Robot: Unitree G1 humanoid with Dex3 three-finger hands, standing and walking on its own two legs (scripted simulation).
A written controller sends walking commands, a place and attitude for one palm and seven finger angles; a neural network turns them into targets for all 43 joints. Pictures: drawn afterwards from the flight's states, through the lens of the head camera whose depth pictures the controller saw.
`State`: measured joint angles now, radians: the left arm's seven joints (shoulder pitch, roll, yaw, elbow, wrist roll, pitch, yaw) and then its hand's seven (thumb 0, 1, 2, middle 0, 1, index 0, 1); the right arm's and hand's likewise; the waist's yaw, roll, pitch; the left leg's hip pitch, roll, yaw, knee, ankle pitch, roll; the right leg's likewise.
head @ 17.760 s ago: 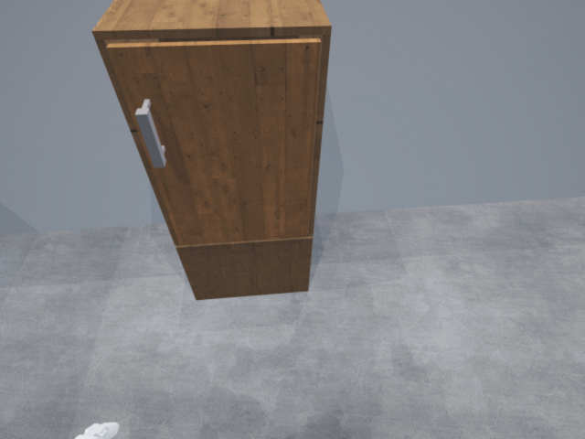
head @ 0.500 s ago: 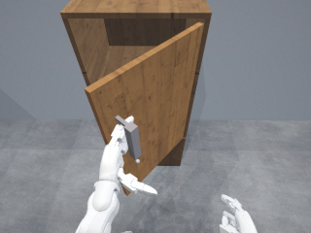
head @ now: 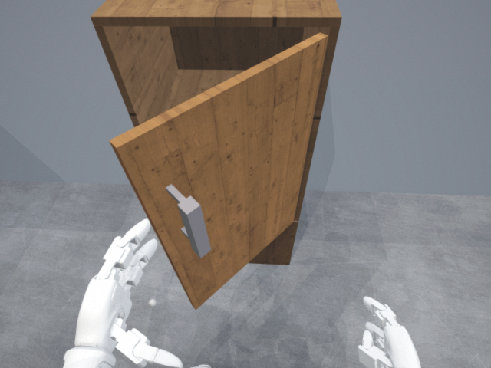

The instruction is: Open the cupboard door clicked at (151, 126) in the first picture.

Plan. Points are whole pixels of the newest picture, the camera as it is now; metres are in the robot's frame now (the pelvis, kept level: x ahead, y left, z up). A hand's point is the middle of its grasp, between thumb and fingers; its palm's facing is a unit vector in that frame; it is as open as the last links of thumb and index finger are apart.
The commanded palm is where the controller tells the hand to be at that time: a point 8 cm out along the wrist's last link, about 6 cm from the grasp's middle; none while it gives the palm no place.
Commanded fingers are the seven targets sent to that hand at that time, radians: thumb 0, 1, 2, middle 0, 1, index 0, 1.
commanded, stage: slide the hand sideways off the handle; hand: left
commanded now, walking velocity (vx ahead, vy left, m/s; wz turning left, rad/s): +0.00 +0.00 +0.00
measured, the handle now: (188, 221) +0.33 +0.12 +0.08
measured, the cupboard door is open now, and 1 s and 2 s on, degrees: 47 47 47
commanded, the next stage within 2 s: draw the hand back to the body in 0.20 s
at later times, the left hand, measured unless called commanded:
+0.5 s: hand (115, 313) +0.18 +0.18 +0.09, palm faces +0.00 -1.00 -0.07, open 16.3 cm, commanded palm +0.15 +0.24 +0.10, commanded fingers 0.00 -0.50 0.30 -0.15 -0.30 -0.15 -0.30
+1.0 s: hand (46, 291) +0.19 +0.24 +0.14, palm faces +0.26 -0.91 -0.32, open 14.9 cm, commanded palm +0.14 +0.29 +0.16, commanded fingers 0.00 0.06 0.54 -0.17 -0.30 -0.17 -0.30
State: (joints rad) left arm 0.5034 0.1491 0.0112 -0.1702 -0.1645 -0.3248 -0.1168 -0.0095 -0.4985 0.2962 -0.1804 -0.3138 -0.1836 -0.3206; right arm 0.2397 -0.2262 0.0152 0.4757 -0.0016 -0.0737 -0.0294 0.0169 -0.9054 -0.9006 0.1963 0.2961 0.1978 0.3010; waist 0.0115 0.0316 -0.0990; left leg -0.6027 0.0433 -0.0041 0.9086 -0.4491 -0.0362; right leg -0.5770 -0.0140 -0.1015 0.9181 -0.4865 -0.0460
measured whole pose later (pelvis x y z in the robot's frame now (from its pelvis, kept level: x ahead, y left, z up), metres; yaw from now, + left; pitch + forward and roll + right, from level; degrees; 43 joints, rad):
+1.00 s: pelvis +0.00 +0.03 +0.03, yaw +0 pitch +1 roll -1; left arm 0.56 0.29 0.16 -0.41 -0.06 -0.04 0.08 -0.01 -0.25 0.40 -0.16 -0.30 -0.16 -0.30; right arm 0.25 -0.22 0.07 0.53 0.01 -0.15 -0.11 0.02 -0.90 -0.90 0.20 0.30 0.20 0.30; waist 0.04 0.05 -0.05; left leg -0.36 0.02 0.01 0.71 -0.37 0.01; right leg -0.31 -0.02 -0.09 0.66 -0.36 0.00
